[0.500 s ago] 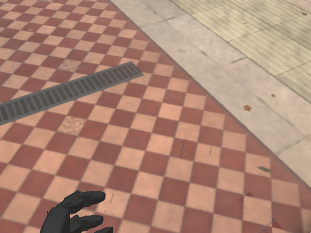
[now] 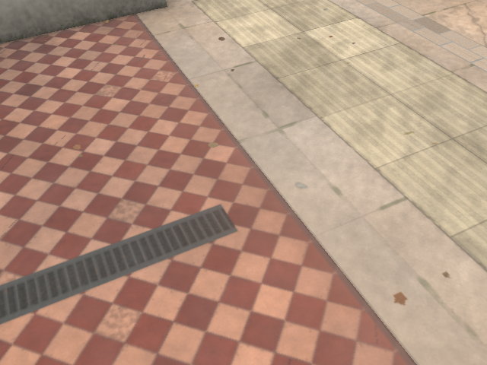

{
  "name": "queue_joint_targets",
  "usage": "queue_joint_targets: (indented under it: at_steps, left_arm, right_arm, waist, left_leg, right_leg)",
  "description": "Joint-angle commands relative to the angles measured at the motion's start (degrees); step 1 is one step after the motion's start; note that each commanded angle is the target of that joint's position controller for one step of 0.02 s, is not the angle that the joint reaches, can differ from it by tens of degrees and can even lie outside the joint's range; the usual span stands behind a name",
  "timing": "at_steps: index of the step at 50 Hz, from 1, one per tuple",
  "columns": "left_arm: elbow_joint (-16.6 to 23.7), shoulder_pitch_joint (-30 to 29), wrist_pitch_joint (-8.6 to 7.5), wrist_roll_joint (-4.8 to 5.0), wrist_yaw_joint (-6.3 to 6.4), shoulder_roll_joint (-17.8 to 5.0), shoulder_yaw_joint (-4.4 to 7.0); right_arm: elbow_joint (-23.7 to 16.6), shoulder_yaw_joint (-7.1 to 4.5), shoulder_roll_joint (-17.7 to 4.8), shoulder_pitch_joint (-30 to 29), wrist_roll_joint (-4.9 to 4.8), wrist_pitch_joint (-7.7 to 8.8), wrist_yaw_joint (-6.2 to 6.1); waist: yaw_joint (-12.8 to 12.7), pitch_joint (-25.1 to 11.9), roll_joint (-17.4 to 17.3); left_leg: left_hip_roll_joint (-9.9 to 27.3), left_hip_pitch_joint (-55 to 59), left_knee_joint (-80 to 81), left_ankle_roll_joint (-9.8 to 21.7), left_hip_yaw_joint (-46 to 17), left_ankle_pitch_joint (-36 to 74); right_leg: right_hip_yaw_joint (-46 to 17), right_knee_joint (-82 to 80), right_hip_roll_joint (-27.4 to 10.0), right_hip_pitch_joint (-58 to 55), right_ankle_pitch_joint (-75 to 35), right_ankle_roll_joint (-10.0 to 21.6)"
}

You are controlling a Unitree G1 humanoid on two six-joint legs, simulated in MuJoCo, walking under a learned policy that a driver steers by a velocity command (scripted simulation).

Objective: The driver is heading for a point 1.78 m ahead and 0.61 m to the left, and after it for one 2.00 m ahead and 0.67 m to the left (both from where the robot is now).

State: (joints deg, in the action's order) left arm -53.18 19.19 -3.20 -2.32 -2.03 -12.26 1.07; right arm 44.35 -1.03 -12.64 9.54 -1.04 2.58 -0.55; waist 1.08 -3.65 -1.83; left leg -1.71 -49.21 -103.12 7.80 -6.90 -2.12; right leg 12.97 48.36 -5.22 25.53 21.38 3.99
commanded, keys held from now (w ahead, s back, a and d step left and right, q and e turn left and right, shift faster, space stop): no key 1.00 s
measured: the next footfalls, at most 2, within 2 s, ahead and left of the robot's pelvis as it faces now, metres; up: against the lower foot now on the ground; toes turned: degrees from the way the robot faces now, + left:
left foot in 0.34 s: +0.25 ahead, +0.14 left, +0.00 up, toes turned +3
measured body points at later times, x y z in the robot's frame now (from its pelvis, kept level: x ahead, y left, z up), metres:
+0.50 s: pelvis +0.16 +0.00 +0.03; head +0.18 +0.01 +0.48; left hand +0.15 +0.24 -0.12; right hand +0.26 -0.23 -0.10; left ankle +0.20 +0.13 -0.70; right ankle +0.05 -0.09 -0.69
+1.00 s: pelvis +0.15 +0.00 +0.04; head +0.15 +0.00 +0.49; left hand +0.12 +0.23 -0.12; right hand +0.24 -0.23 -0.11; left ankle +0.21 +0.13 -0.70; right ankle +0.05 -0.09 -0.70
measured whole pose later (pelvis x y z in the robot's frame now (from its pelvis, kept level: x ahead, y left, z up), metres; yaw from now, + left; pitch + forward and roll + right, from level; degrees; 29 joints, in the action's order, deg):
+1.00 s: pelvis +0.15 +0.00 +0.04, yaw +0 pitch -1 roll +1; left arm -63.5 19.6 0.2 -0.8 1.9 -8.7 1.9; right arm 57.1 -3.4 -9.5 7.8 -0.2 -1.0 -2.2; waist -0.2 0.9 0.6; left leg 1.7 -16.1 -25.3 -0.7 3.1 -8.1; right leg 7.3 24.1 -2.1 1.4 21.8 0.5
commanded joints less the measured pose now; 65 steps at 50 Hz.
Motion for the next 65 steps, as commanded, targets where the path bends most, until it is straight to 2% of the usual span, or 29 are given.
queue_joint_targets:
  at_steps: [1,2,3,4,6,7,8,9,10,12,14,15,16,17,18,19,20,21,22,23,24,25,27,31,34,41,49,50,65]
  left_arm:
    - [5.7,-12.6,-1.97,-0.83,0.34,5.1,-2.84]
    - [5.2,-10.1,-2.21,-0.45,1.13,2.3,-2.26]
    - [3.9,-8.1,-2.16,-0.24,1.93,0.8,-2.12]
    - [3.2,-5.8,-2.48,-0.26,2.7,-0.4,-1.82]
    - [0.5,-0.8,-2.38,0.59,3.77,-1.0,-1.4]
    - [-0.6,1.2,-2.19,0.65,4.05,-1.4,-1.07]
    - [-1.0,2.4,-2.12,0.83,4.73,-1.3,-0.91]
    - [-1.2,2.8,-1.66,1.29,5.92,-3.0,0.23]
    - [-1.8,4.4,-1.44,1.33,6.02,-2.9,0.42]
    - [-2.9,5.6,-0.92,1.45,5.57,-3.0,1.02]
    - [-3.3,5.7,-0.56,1.86,4.72,-3.5,1.62]
    - [-3.5,5.2,-0.3,2.17,4.31,-3.3,1.82]
    - [-4.1,5.6,-0.01,2.75,3.87,-3.6,1.96]
    - [-5.0,7.0,0.0,2.81,3.71,-4.4,2.21]
    - [-4.4,7.6,-0.67,1.74,3.63,-5.0,2.43]
    - [-5.0,10.9,-1.17,1.55,3.6,-2.2,1.97]
    - [-5.3,8.3,-0.89,1.7,4.05,-1.9,1.82]
    - [-4.5,6.3,-0.4,2.24,4.27,-1.7,1.79]
    - [-4.2,4.9,0.26,2.52,4.52,-2.4,1.89]
    - [-3.6,3.1,0.9,2.06,4.1,-1.1,1.32]
    - [-3.7,3.0,1.36,1.54,3.9,-1.5,1.39]
    - [-4.1,3.6,1.79,1.44,3.86,-1.8,1.46]
    - [-4.7,4.6,2.24,1.67,3.74,-3.4,1.84]
    - [-5.5,4.6,3.61,1.99,3.7,-3.6,1.99]
    - [-6.0,4.0,4.28,2.12,3.59,-3.6,2.1]
    - [-7.3,2.0,3.84,1.84,3.61,-2.8,2.04]
    - [-9.8,3.8,2.98,1.46,4.22,-1.2,1.47]
    - [-10.2,4.9,2.96,1.37,4.18,-0.8,1.38]
    - [-12.7,11.3,2.92,1.54,4.5,0.9,1.05]
  right_arm:
    - [0.7,0.64,0.3,8.8,2.01,-1.36,-1.95]
    - [0.6,0.29,-0.5,8.5,2.88,-0.93,-1.61]
    - [1.3,0.04,-0.9,7.1,2.67,-1.0,-1.23]
    - [2.1,0.01,-0.2,6.0,2.59,-1.22,-0.69]
    - [3.2,-0.29,0.2,2.3,2.21,-1.9,0.4]
    - [3.1,-0.36,0.5,-0.3,1.67,-2.21,0.78]
    - [2.3,-0.54,0.3,-4.8,-0.13,-1.97,1.03]
    - [2.1,-0.44,0.8,-6.1,-0.19,-2.11,1.02]
    - [1.8,-0.3,1.5,-8.4,0.08,-2.22,1.14]
    - [1.9,-0.15,2.4,-9.2,0.45,-2.13,1.32]
    - [2.3,0.04,1.9,-9.1,0.49,-1.98,1.4]
    - [2.6,-0.01,1.5,-8.4,0.68,-1.63,1.57]
    - [3.2,-0.04,1.0,-6.9,1.16,-1.2,1.59]
    - [4.0,-0.84,-1.9,-3.7,2.1,-0.8,1.0]
    - [4.4,-1.96,-6.5,0.3,2.78,-0.52,0.34]
    - [4.8,-2.03,-6.4,0.6,2.39,-0.51,0.18]
    - [6.7,-1.19,-1.5,4.6,1.71,-0.83,0.48]
    - [7.7,-0.77,0.7,5.2,1.52,-1.17,0.44]
    - [7.3,-0.81,0.6,4.1,1.69,-1.4,0.47]
    - [7.1,-1.04,0.0,2.5,1.48,-1.42,0.2]
    - [6.9,-1.31,-0.9,1.7,1.27,-1.4,0.13]
    - [6.7,-1.51,-1.5,0.5,0.97,-1.35,-0.04]
    - [6.7,-1.83,-2.2,-0.3,0.63,-1.05,-0.27]
    - [7.5,-2.22,-2.2,0.1,0.41,-1.24,-0.67]
    - [7.7,-2.44,-1.8,-0.9,0.5,-1.71,-1.15]
    - [8.7,-3.06,-1.7,-2.2,0.76,-2.59,-2.03]
    - [10.5,-3.21,-1.5,-2.5,0.84,-3.12,-1.7]
    - [10.7,-3.09,-1.3,-2.7,1.06,-3.09,-1.74]
    - [14.4,-2.48,-1.1,-0.3,0.56,-3.02,-1.91]
  waist:
    - [6.6,6.7,6.1]
    - [6.2,5.6,7.3]
    - [5.5,4.6,6.7]
    - [4.4,3.8,6.6]
    - [1.8,3.8,5.1]
    - [0.6,4.3,4.8]
    - [-0.8,6.3,5.0]
    - [-1.5,6.9,6.0]
    - [-2.7,6.9,6.5]
    - [-3.6,6.9,8.9]
    - [-4.5,8.4,10.9]
    - [-4.0,8.8,10.7]
    - [-3.1,8.1,9.4]
    - [-2.3,4.8,7.8]
    - [-2.2,-1.2,4.0]
    - [-3.6,-5.5,-2.6]
    - [-0.7,-8.6,-3.1]
    - [-0.3,-8.4,-3.8]
    - [-0.3,-7.4,-2.9]
    - [-0.6,-6.1,-3.3]
    - [-1.2,-5.2,-1.7]
    - [-1.7,-4.5,-0.3]
    - [-2.1,-3.5,1.5]
    - [-2.0,-1.4,3.2]
    - [-2.2,0.6,3.5]
    - [-1.5,4.0,2.8]
    - [-0.7,6.6,3.0]
    - [-0.8,6.9,3.0]
    - [-0.9,7.4,2.8]
  left_leg:
    - [-0.1,8.1,13.9,-3.7,-0.9,5.5]
    - [0.4,9.5,19.6,-5.0,0.4,8.1]
    - [0.8,10.2,23.5,-5.8,1.6,10.1]
    - [2.1,11.5,27.5,-6.6,2.4,10.6]
    - [4.2,10.2,35.4,-6.8,3.2,10.7]
    - [5.4,9.6,39.9,-6.7,3.7,9.3]
    - [5.9,7.6,44.3,-6.7,4.6,8.0]
    - [6.7,7.5,49.4,-6.7,5.6,6.7]
    - [7.0,10.0,53.8,-6.7,7.4,4.1]
    - [6.5,15.5,60.5,-6.4,9.3,-2.4]
    - [5.7,18.1,66.4,-5.9,11.0,-7.8]
    - [5.4,20.1,72.9,-5.0,11.4,-7.6]
    - [5.1,24.3,81.8,-4.3,11.4,-1.2]
    - [5.3,32.1,84.3,-3.2,9.2,5.9]
    - [8.5,44.0,77.4,-2.1,5.6,27.3]
    - [10.2,54.5,71.3,1.5,3.5,36.2]
    - [10.0,57.1,72.2,2.7,2.6,33.9]
    - [9.8,56.7,73.2,2.5,2.4,28.9]
    - [9.5,54.6,74.0,1.9,2.3,27.7]
    - [8.8,52.5,74.4,1.4,2.8,24.8]
    - [8.8,49.7,75.2,1.1,3.3,25.1]
    - [8.3,47.9,74.7,0.6,4.0,27.1]
    - [7.1,45.9,74.5,-0.4,5.6,28.5]
    - [6.0,43.2,74.3,-1.5,6.4,24.8]
    - [5.3,42.1,74.7,-2.5,7.5,20.1]
    - [5.2,43.6,76.5,-3.9,7.6,12.5]
    - [5.2,43.8,78.9,-4.7,7.2,3.0]
    - [5.0,43.9,79.1,-4.8,7.2,2.1]
    - [5.1,43.3,80.1,-4.5,6.4,2.0]
  right_leg:
    - [-3.5,-30.8,-6.8,14.1,-19.7,1.7]
    - [-2.1,-33.1,-6.6,10.8,-21.4,2.1]
    - [-1.1,-34.4,-6.0,7.5,-22.4,1.4]
    - [-1.6,-35.3,-7.1,4.2,-23.2,2.0]
    - [-2.5,-36.6,-7.9,-4.4,-21.1,1.5]
    - [-3.6,-37.4,-8.6,-8.1,-18.9,1.3]
    - [-5.3,-38.5,-9.3,-11.5,-17.9,0.7]
    - [-5.9,-37.7,-9.3,-13.6,-18.8,-0.1]
    - [-6.7,-37.2,-10.4,-15.2,-21.0,0.4]
    - [-7.0,-35.2,-10.3,-16.5,-23.9,1.8]
    - [-7.8,-32.5,-10.4,-18.5,-27.1,5.3]
    - [-8.3,-29.7,-9.8,-20.0,-31.5,5.8]
    - [-8.2,-26.6,-8.7,-20.8,-35.6,5.1]
    - [-8.2,-23.4,-7.1,-20.4,-39.0,3.8]
    - [-6.9,-20.3,-4.9,-15.3,-38.3,1.7]
    - [-6.4,-19.9,-1.9,-6.3,-33.5,-1.8]
    - [-6.3,-18.1,0.0,-5.3,-24.4,-3.7]
    - [-6.5,-17.4,0.3,-4.6,-21.1,-4.6]
    - [-6.9,-16.8,0.4,-5.7,-20.5,-4.8]
    - [-7.4,-17.7,0.5,-6.8,-21.5,-4.5]
    - [-8.1,-18.7,0.5,-9.6,-22.0,-4.3]
    - [-8.6,-19.9,0.3,-11.8,-24.3,-4.2]
    - [-8.5,-21.3,0.2,-15.5,-29.5,-4.0]
    - [-7.8,-22.7,0.1,-18.5,-31.0,-3.6]
    - [-7.2,-24.0,-0.2,-17.3,-26.8,-2.9]
    - [-7.7,-28.2,-0.7,-13.0,-18.3,-2.1]
    - [-9.0,-32.3,-0.7,-9.9,-8.6,-1.6]
    - [-9.1,-32.9,-0.7,-9.6,-8.2,-1.5]
    - [-8.5,-33.1,0.1,-10.5,-9.1,-1.8]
